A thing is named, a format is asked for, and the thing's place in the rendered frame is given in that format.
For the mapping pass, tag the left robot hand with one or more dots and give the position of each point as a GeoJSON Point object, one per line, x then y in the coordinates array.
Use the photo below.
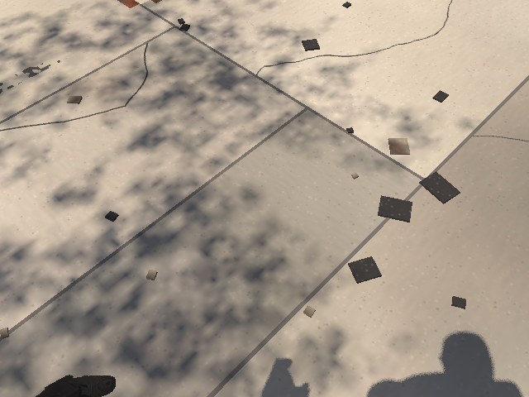
{"type": "Point", "coordinates": [85, 386]}

